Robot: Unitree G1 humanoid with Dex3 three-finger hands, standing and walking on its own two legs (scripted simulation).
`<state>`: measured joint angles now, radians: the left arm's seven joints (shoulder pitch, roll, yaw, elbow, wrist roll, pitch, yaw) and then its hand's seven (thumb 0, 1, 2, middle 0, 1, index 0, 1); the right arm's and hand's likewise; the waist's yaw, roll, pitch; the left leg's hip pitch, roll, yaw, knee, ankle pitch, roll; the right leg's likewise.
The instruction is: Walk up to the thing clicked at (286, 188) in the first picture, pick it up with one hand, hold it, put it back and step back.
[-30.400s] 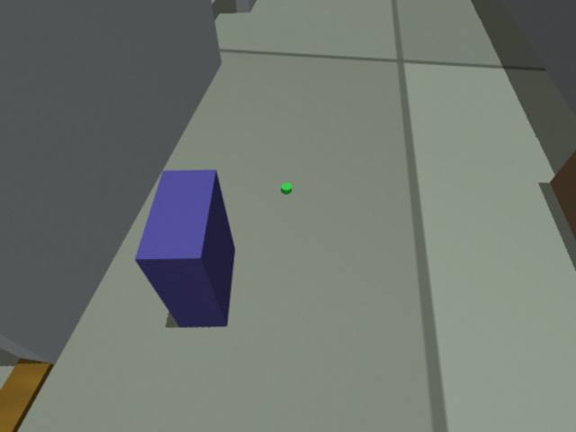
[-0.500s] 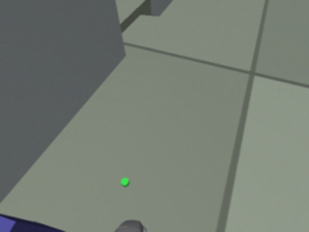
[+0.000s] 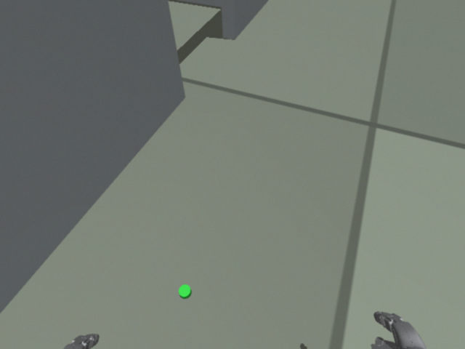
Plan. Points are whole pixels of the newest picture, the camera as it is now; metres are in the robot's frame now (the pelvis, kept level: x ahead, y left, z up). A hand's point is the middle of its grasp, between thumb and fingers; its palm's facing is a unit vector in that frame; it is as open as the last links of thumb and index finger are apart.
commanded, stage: walk up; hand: left
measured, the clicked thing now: (185, 291) +0.41 +0.24 -0.77
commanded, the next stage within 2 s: none
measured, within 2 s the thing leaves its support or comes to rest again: neither
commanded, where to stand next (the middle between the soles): +0.02 +0.00 m, yaw +0 degrees
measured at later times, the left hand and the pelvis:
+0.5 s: hand out of the picture +0.06 +0.27 -0.16, palm faces -0.04 -0.94 -0.34, open 7.4 cm; pelvis -0.01 +0.01 +0.00, yaw +0 degrees
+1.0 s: hand out of the picture +0.03 +0.28 -0.16, palm faces +0.01 -0.90 -0.44, open 7.4 cm; pelvis -0.06 +0.00 -0.02, yaw +1 degrees
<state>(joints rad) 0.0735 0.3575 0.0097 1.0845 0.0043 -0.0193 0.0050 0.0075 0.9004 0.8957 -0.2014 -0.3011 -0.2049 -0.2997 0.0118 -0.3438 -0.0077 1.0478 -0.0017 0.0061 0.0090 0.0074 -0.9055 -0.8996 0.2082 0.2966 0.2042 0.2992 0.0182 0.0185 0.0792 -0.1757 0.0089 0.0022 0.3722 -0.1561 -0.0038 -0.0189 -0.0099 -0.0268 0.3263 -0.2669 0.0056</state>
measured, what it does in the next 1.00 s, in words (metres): shifts its weight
